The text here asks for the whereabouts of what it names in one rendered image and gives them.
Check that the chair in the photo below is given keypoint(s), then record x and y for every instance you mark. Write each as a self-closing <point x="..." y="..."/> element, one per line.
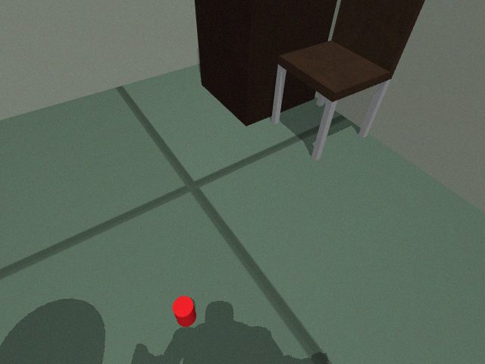
<point x="368" y="40"/>

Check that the can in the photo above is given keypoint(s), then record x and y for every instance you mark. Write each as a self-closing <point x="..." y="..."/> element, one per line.
<point x="184" y="311"/>

